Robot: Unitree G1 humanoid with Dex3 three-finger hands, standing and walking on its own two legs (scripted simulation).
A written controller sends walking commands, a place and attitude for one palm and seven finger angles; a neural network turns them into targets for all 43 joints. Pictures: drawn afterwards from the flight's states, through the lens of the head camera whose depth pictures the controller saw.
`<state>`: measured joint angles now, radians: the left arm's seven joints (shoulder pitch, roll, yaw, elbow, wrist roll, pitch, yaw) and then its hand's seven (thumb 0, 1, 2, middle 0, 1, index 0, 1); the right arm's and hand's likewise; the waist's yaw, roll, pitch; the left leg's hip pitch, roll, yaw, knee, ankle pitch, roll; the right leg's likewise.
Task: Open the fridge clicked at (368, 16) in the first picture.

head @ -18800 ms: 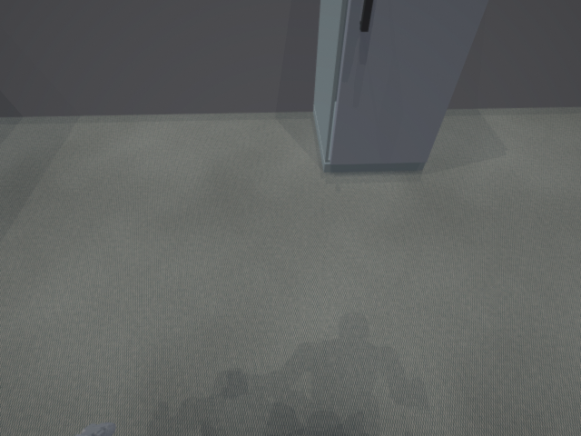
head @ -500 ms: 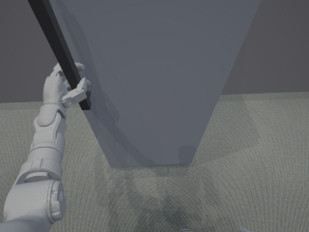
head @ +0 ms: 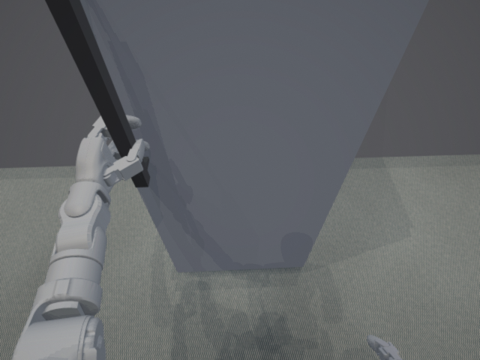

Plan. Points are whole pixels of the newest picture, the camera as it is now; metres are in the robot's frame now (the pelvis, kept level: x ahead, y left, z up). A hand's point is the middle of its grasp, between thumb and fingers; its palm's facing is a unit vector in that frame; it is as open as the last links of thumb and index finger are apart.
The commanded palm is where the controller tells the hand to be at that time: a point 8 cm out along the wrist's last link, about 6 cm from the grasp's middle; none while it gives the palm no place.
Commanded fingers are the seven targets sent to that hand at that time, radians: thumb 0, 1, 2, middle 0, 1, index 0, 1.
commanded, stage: pull the door a little, standing still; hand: left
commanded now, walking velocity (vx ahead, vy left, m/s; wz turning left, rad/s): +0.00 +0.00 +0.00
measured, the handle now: (115, 103) +0.47 +0.21 +0.18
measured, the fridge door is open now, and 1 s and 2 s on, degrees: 0 29 66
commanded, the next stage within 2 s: walk backward, drawing the door open in 0.20 s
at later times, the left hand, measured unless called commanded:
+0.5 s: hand (138, 211) +0.31 +0.16 +0.11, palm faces +0.10 -0.98 -0.15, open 6.7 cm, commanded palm +0.27 +0.21 +0.11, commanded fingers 0.00 0.90 0.90 -0.45 -1.40 -0.45 -1.40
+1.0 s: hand (173, 285) +0.21 +0.09 +0.11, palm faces +0.21 -0.96 -0.19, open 6.8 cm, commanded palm +0.17 +0.14 +0.11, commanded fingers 0.00 0.90 0.90 -0.45 -1.40 -0.45 -1.40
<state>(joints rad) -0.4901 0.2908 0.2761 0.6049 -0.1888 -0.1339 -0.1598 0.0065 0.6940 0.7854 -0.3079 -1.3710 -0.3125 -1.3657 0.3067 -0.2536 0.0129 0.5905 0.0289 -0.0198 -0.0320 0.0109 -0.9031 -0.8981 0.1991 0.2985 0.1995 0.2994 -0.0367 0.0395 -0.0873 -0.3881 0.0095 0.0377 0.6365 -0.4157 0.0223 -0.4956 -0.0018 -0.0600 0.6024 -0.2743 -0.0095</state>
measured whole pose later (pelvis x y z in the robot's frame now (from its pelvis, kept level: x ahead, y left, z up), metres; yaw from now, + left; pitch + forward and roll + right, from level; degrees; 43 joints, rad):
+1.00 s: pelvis -0.07 -0.07 +0.01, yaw +10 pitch +1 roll +1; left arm 0.12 0.18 0.01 -0.15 -0.03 -0.02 0.11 -0.03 0.61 0.68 -0.32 -1.34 -0.26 -1.35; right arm 0.22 -0.18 0.01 0.59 -0.04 0.00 -0.10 0.01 -0.90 -0.90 0.20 0.30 0.20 0.30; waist -0.09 0.02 0.02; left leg -0.30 0.01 -0.08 0.51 -0.23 -0.05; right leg -0.45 0.02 -0.05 0.80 -0.37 0.00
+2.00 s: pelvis -0.01 -0.47 +0.01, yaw +55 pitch -1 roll -3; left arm 0.08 0.19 -0.06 -0.29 0.02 -0.06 0.04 -0.02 0.58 0.76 -0.40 -1.33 -0.25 -1.37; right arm 0.15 -0.15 -0.01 0.61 -0.02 -0.12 -0.05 0.01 -0.90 -0.90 0.20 0.30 0.20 0.30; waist -0.03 0.04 0.20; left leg -0.38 0.13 -0.08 0.57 -0.18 -0.06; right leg -0.47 0.00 -0.02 0.94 -0.36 0.05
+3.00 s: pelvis +0.26 -0.71 +0.02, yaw +87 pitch -1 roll +5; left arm -0.48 0.30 0.18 0.71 -0.02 -0.14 0.08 -0.02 0.59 0.80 -0.40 -1.35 -0.40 -1.40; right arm 0.17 -0.32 -0.02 0.66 0.01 -0.05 -0.08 0.01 -0.90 -0.90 0.20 0.30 0.20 0.30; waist -0.03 -0.02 0.05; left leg -0.35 -0.03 0.05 0.88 -0.42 -0.02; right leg -0.31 -0.11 -0.19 0.38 -0.07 -0.08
